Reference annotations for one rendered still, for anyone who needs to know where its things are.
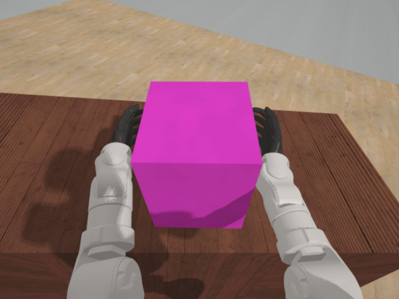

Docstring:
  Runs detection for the right robot hand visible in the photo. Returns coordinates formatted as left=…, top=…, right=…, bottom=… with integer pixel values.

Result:
left=252, top=107, right=283, bottom=157

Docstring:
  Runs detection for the robot left forearm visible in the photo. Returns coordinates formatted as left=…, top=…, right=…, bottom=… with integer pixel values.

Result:
left=67, top=143, right=135, bottom=299

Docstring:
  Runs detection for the robot left upper arm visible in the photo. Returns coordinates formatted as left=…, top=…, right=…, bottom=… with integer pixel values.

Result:
left=68, top=256, right=145, bottom=299

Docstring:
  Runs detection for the carton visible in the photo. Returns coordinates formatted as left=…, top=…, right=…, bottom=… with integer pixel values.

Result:
left=130, top=82, right=262, bottom=229

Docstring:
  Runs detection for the robot right forearm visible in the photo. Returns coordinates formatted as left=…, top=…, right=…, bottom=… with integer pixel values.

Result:
left=256, top=153, right=363, bottom=299

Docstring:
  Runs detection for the pedestal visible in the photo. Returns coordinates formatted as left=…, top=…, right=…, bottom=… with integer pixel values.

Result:
left=0, top=93, right=399, bottom=299

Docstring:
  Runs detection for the robot right upper arm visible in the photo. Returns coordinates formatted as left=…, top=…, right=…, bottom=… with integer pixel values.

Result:
left=284, top=259, right=362, bottom=299

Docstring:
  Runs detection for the left robot hand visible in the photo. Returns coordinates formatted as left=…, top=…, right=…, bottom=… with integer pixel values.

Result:
left=110, top=104, right=143, bottom=148

